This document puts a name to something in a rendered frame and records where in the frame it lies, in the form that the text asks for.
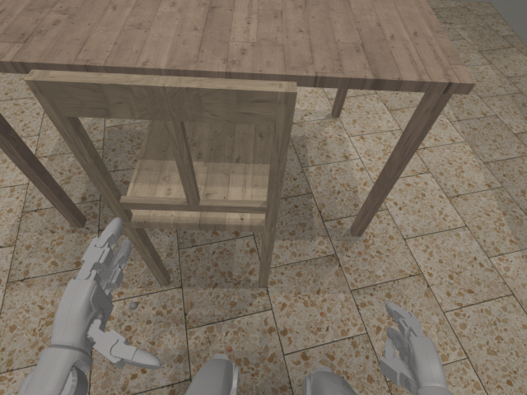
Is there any right robot thigh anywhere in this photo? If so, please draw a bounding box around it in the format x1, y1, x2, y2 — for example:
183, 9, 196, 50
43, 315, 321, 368
303, 371, 356, 395

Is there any right robot shin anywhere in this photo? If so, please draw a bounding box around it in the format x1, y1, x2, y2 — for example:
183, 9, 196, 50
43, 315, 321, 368
315, 366, 332, 373

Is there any robot right hand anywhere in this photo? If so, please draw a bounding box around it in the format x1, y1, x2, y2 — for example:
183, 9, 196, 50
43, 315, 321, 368
380, 301, 448, 395

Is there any robot left hand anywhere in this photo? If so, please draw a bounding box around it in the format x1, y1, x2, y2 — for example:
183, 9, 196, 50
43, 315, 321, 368
50, 217, 161, 369

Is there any table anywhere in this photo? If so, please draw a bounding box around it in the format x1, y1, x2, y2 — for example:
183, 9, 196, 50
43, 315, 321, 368
0, 0, 476, 237

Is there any chair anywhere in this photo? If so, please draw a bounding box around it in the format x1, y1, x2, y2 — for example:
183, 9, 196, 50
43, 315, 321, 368
25, 69, 297, 288

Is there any robot left forearm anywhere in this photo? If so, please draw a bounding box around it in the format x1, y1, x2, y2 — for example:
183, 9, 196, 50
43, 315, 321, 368
17, 345, 93, 395

